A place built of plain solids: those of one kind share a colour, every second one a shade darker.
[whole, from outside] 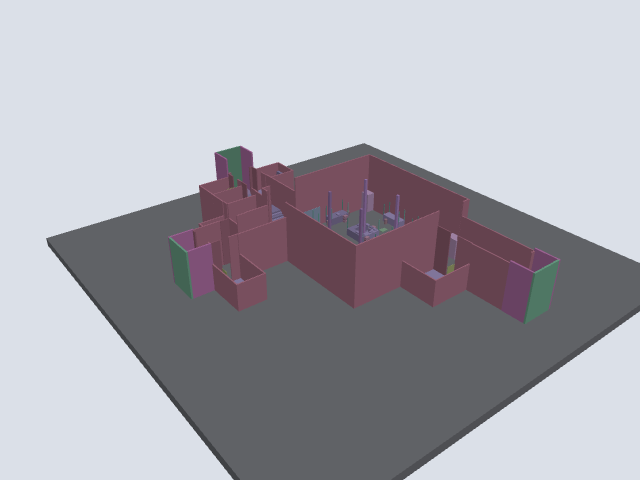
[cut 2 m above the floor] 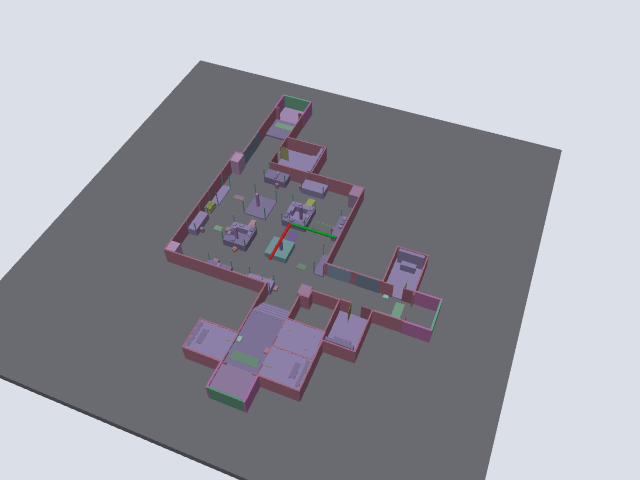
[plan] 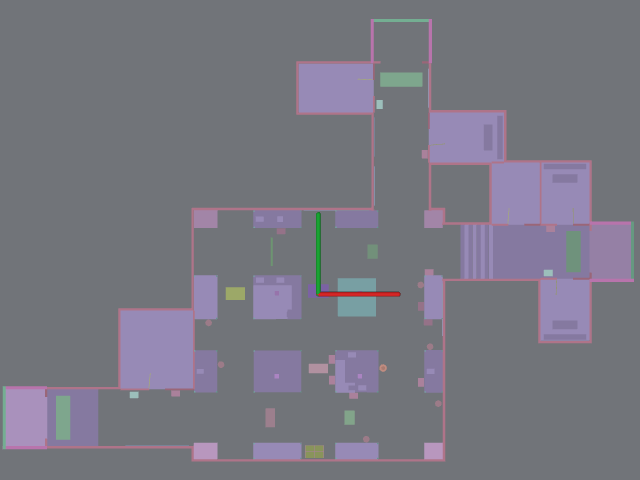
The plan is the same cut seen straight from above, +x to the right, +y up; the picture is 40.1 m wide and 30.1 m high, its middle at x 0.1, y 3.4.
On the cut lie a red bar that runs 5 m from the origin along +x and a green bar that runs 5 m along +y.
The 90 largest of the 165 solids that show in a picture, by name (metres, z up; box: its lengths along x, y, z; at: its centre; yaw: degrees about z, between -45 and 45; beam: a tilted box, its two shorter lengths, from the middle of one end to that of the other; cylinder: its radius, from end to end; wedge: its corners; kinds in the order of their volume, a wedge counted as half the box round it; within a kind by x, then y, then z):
{
 "piece_1": {"box": [2.97, 3.56, 0.27], "at": [-15.52, -7.74, 0.08]},
 "piece_2": {"box": [4.6, 4.94, 0.18], "at": [-10.11, -3.49, 0.04]},
 "piece_3": {"box": [3.1, 0.55, 0.95], "at": [-10.11, -2.02, 0.56]},
 "piece_4": {"box": [4.2, 0.35, 2.05], "at": [-10.11, -1.27, 1.1]},
 "piece_5": {"box": [1.48, 2.67, 0.95], "at": [-7.07, -4.84, 0.42]},
 "piece_6": {"box": [1.48, 2.76, 0.95], "at": [-7.07, -0.19, 0.42]},
 "piece_7": {"box": [0.62, 1.52, 0.95], "at": [-3.77, -0.19, 0.42]},
 "piece_8": {"box": [1.44, 0.62, 0.95], "at": [-3.36, -1.26, 0.42]},
 "piece_9": {"box": [2.98, 2.63, 0.17], "at": [-2.57, -4.84, 0.04]},
 "piece_10": {"box": [2.98, 2.72, 0.17], "at": [-2.57, -0.19, 0.04]},
 "piece_11": {"box": [3.02, 0.62, 0.95], "at": [-2.57, 0.88, 0.42]},
 "piece_12": {"box": [3.02, 1.12, 0.95], "at": [-2.57, 4.71, 0.42]},
 "piece_13": {"box": [0.62, 1.52, 0.95], "at": [-1.37, -0.19, 0.42]},
 "piece_14": {"box": [0.35, 2.67, 2.05], "at": [-0.99, 12.93, 1.1]},
 "piece_15": {"box": [0.55, 1.56, 0.95], "at": [-0.24, 12.93, 0.56]},
 "piece_16": {"box": [4.72, 3.06, 0.18], "at": [1.12, 12.93, 0.04]},
 "piece_17": {"box": [0.62, 1.43, 0.95], "at": [1.36, -4.84, 0.42]},
 "piece_18": {"box": [2.71, 1.03, 0.95], "at": [2.41, -9.83, 0.42]},
 "piece_19": {"box": [2.67, 2.63, 0.17], "at": [2.41, -4.84, 0.04]},
 "piece_20": {"box": [2.71, 0.62, 0.95], "at": [2.41, -3.81, 0.42]},
 "piece_21": {"box": [0.62, 1.43, 0.95], "at": [3.45, -4.84, 0.42]},
 "piece_22": {"box": [1.16, 2.67, 0.95], "at": [7.22, -4.84, 0.42]},
 "piece_23": {"box": [1.16, 2.76, 0.95], "at": [7.22, -0.19, 0.42]},
 "piece_24": {"box": [4.72, 3.14, 0.18], "at": [9.28, 9.83, 0.04]},
 "piece_25": {"box": [0.26, 3.41, 1.07], "at": [10.05, 2.67, 0.49]},
 "piece_26": {"box": [0.26, 3.41, 1.28], "at": [10.31, 2.67, 0.59]},
 "piece_27": {"box": [0.26, 3.41, 1.48], "at": [10.56, 2.67, 0.69]},
 "piece_28": {"box": [0.55, 1.64, 0.95], "at": [10.64, 9.83, 0.56]},
 "piece_29": {"box": [0.26, 3.41, 1.69], "at": [10.82, 2.67, 0.79]},
 "piece_30": {"box": [0.26, 3.41, 1.89], "at": [11.07, 2.67, 0.9]},
 "piece_31": {"box": [0.35, 2.74, 2.05], "at": [11.39, 9.83, 1.1]},
 "piece_32": {"box": [3.06, 3.9, 2.02], "at": [12.4, 6.31, 0.96]},
 "piece_33": {"box": [1.56, 0.55, 0.95], "at": [12.4, 7.26, 2.4]},
 "piece_34": {"box": [2.66, 0.35, 2.05], "at": [12.4, 8.01, 2.95]},
 "piece_35": {"box": [5.8, 3.39, 1.89], "at": [14.1, 2.67, 0.9]},
 "piece_36": {"box": [2.67, 0.35, 2.05], "at": [15.46, -2.68, 2.95]},
 "piece_37": {"box": [1.56, 0.55, 0.95], "at": [15.46, -1.93, 2.4]},
 "piece_38": {"box": [3.06, 3.9, 2.02], "at": [15.46, -0.98, 0.96]},
 "piece_39": {"box": [3.06, 3.9, 2.02], "at": [15.46, 6.31, 0.96]},
 "piece_40": {"box": [1.56, 0.55, 0.95], "at": [15.46, 7.26, 2.4]},
 "piece_41": {"box": [2.67, 0.35, 2.05], "at": [15.46, 8.01, 2.95]},
 "wall_1": {"box": [4.75, 0.15, 5.5], "at": [-14.78, -5.89, 2.7]},
 "wall_2": {"box": [0.15, 5.06, 3.18], "at": [-12.48, -3.4, 1.54]},
 "wall_3": {"box": [9.38, 0.15, 5.5], "at": [-12.46, -9.6, 2.7]},
 "wall_4": {"box": [1.8, 0.12, 5.5], "at": [-11.51, -5.96, 2.7]},
 "wall_5": {"box": [4.72, 0.15, 3.18], "at": [-10.2, -0.95, 1.54]},
 "wall_6": {"box": [1.8, 0.12, 5.5], "at": [-8.71, -5.96, 2.7]},
 "wall_7": {"box": [0.15, 0.97, 7.22], "at": [-7.88, -10.01, 3.56]},
 "wall_8": {"box": [0.15, 6.44, 7.22], "at": [-7.88, 2.2, 3.56]},
 "wall_9": {"box": [0.12, 4.94, 7.22], "at": [-7.81, -3.49, 3.56]},
 "wall_10": {"box": [11.44, 0.15, 7.22], "at": [-2.24, 5.34, 3.56]},
 "wall_11": {"box": [0.15, 3.37, 3.18], "at": [-1.31, 12.93, 1.54]},
 "wall_12": {"box": [15.91, 0.15, 7.22], "at": [0.0, -10.42, 3.56]},
 "wall_13": {"box": [4.84, 0.15, 3.18], "at": [1.03, 11.32, 1.54]},
 "wall_14": {"box": [4.87, 0.15, 3.18], "at": [1.04, 14.54, 1.54]},
 "wall_15": {"box": [0.15, 6.17, 5.5], "at": [3.4, 8.31, 2.7]},
 "wall_16": {"box": [0.15, 3.03, 5.5], "at": [7.0, 6.74, 2.7]},
 "wall_17": {"box": [0.15, 3.21, 5.5], "at": [7.0, 13.0, 2.7]},
 "wall_18": {"box": [1.03, 0.15, 7.22], "at": [7.44, 5.34, 3.56]},
 "wall_19": {"box": [0.15, 11.47, 7.22], "at": [7.88, -4.76, 3.56]},
 "wall_20": {"box": [0.15, 1.06, 7.22], "at": [7.88, 4.89, 3.56]},
 "wall_21": {"box": [3.91, 0.15, 3.18], "at": [8.91, 8.18, 1.54]},
 "wall_22": {"box": [3.1, 0.15, 5.5], "at": [9.32, 4.43, 2.7]},
 "wall_23": {"box": [4.84, 0.15, 3.18], "at": [9.37, 11.47, 1.54]},
 "wall_24": {"box": [0.15, 3.84, 5.02], "at": [10.79, 6.31, 2.46]},
 "wall_25": {"box": [6.17, 0.15, 5.5], "at": [10.85, 0.9, 2.7]},
 "wall_26": {"box": [0.15, 3.26, 3.18], "at": [11.72, 9.92, 1.54]},
 "wall_27": {"box": [2.29, 0.15, 5.02], "at": [12.79, 8.33, 2.46]},
 "wall_28": {"box": [0.15, 4.02, 5.02], "at": [13.86, -1.07, 2.46]},
 "wall_29": {"box": [0.12, 3.9, 5.02], "at": [13.93, 6.31, 2.46]},
 "wall_30": {"box": [3.37, 0.15, 5.02], "at": [15.46, -3.0, 2.46]},
 "wall_31": {"box": [3.21, 0.15, 5.02], "at": [15.54, 8.33, 2.46]},
 "wall_32": {"box": [0.15, 4.05, 5.02], "at": [17.07, -1.05, 2.46]},
 "wall_33": {"box": [0.15, 4.05, 5.02], "at": [17.07, 6.38, 2.46]},
 "wing_1": {"box": [2.78, 0.2, 5.77], "at": [-18.41, -9.62, 2.83]},
 "wing_2": {"box": [2.78, 0.2, 5.77], "at": [-18.41, -5.86, 2.83]},
 "wing_3": {"box": [0.2, 2.78, 5.55], "at": [3.38, 15.87, 2.73]},
 "wing_4": {"box": [0.2, 2.78, 5.55], "at": [7.02, 15.87, 2.73]},
 "wing_5": {"box": [2.78, 0.2, 7.39], "at": [18.41, 0.87, 3.65]},
 "wing_6": {"box": [2.78, 0.2, 7.39], "at": [18.41, 4.46, 3.65]},
 "street_1": {"box": [2.6, 3.56, 0.27], "at": [-18.3, -7.74, 0.08]},
 "street_2": {"box": [2.6, 3.39, 1.89], "at": [18.3, 2.67, 0.9]},
 "opp_1": {"box": [0.2, 3.96, 5.77], "at": [-19.7, -7.74, 2.83]},
 "opp_2": {"box": [3.85, 0.2, 5.55], "at": [5.2, 17.16, 2.73]},
 "opp_3": {"box": [0.2, 3.79, 7.39], "at": [19.7, 2.67, 3.65]},
 "store_1": {"box": [1.48, 1.03, 2.45], "at": [-7.07, -9.83, 1.18]},
 "store_2": {"box": [1.48, 1.12, 2.45], "at": [-7.07, 4.71, 1.18]},
 "store_3": {"box": [1.16, 1.03, 2.45], "at": [7.22, -9.83, 1.18]},
 "store_4": {"box": [1.16, 1.12, 2.45], "at": [7.22, 4.71, 1.18]},
 "basin_1": {"box": [2.4, 2.4, 0.8], "at": [2.41, -0.19, 0.35]}
}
